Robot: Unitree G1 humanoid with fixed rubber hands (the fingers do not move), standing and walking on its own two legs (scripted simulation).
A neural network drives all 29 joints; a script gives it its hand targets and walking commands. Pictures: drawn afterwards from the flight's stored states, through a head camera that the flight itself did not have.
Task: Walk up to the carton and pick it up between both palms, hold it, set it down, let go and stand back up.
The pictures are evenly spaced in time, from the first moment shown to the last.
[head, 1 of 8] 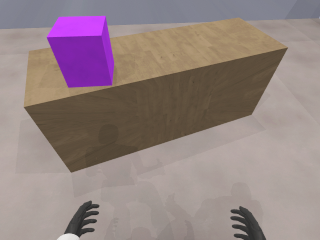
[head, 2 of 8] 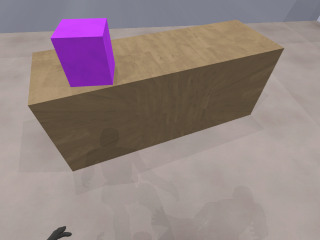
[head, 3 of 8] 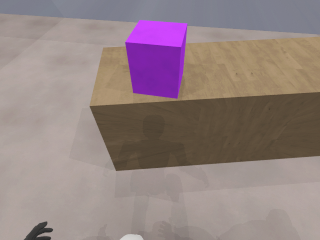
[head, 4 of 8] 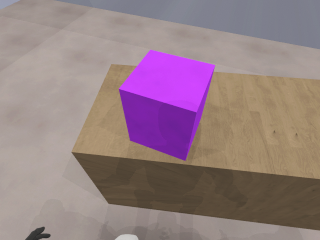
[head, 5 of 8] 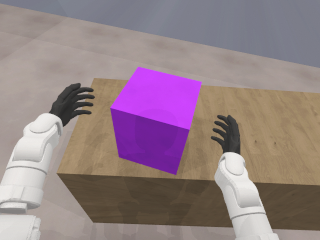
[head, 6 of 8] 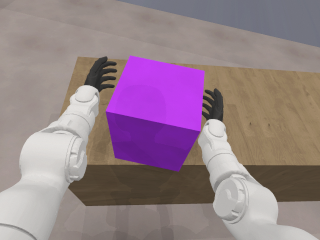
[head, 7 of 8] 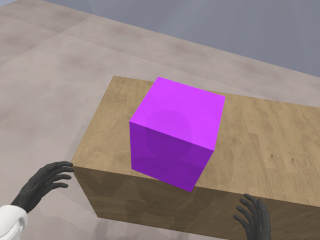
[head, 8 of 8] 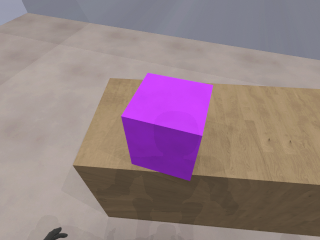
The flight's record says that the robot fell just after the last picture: no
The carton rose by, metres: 0.01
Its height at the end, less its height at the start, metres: +0.00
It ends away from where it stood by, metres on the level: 0.04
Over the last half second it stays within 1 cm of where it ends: yes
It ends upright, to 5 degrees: yes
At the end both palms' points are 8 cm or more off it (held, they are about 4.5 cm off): yes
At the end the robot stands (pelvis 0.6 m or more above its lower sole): yes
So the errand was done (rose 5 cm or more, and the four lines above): no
